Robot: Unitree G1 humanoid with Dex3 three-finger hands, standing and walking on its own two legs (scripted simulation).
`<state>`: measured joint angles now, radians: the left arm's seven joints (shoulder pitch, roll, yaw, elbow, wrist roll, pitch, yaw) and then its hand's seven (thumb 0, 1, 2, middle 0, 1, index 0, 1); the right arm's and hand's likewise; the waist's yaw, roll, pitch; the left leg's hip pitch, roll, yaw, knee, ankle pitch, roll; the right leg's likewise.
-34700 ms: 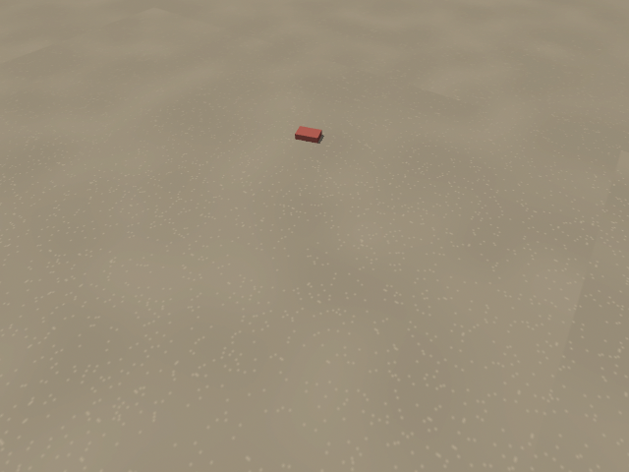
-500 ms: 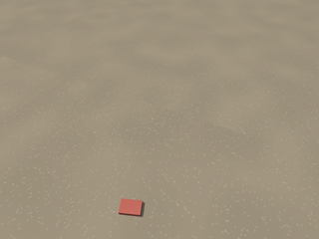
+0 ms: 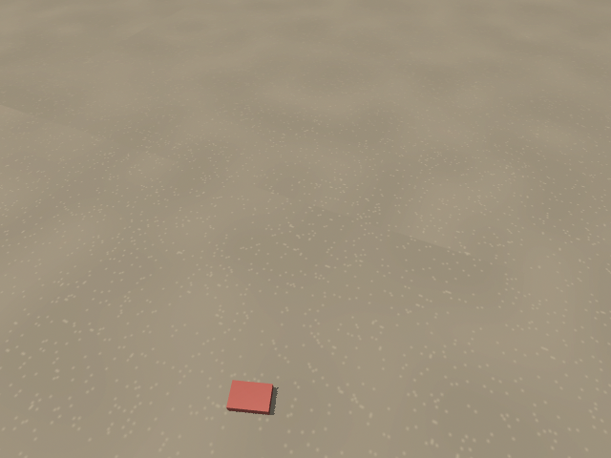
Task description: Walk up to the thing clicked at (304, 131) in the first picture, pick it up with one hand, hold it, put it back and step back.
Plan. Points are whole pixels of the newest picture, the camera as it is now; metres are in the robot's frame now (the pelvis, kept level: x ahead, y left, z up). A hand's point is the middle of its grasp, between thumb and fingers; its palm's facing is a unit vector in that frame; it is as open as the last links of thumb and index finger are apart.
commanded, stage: stand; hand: left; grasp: from above
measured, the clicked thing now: (250, 397) +0.41 +0.22 -0.77
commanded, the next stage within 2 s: step back in 0.36 s
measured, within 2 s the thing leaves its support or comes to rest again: neither
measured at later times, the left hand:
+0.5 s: hand out of the picture +0.07 +0.26 -0.16, palm faces +0.01 -0.93 -0.36, open 7.4 cm
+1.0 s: hand out of the picture +0.01 +0.28 -0.17, palm faces +0.04 -0.91 -0.41, open 7.4 cm
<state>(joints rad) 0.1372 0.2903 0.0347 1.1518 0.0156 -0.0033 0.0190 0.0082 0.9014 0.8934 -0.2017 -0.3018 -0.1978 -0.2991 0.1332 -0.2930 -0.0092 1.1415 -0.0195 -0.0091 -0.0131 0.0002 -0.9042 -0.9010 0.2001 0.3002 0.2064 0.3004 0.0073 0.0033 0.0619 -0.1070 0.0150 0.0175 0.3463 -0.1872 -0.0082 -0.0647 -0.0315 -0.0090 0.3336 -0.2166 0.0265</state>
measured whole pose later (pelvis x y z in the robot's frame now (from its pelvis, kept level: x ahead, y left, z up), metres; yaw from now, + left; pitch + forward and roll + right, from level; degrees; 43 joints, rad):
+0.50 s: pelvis -0.02 +0.00 -0.01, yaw +0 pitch -2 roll +0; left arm 0.09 0.36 0.05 1.06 -0.01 0.01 0.02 0.01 0.90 0.89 -0.20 -0.30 -0.20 -0.30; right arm 0.06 -0.35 -0.02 1.08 0.00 0.02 0.01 0.00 -0.90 -0.90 0.20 0.30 0.21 0.30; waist 0.00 -0.01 0.12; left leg -0.21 0.02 0.02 0.45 -0.20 -0.01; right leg -0.18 -0.02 -0.01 0.46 -0.24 0.02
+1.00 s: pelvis -0.12 +0.01 -0.03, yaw +3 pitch -1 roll +0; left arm 0.07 0.37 0.07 0.84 0.02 0.03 0.03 0.01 0.90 0.89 -0.21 -0.30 -0.20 -0.30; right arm 0.15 -0.40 -0.04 0.96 -0.01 0.06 0.00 0.00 -0.90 -0.90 0.20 0.30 0.21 0.30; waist -0.01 0.00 0.18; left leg -0.23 -0.02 -0.06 0.67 -0.42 0.00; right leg -0.44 -0.07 -0.04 0.64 -0.20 0.02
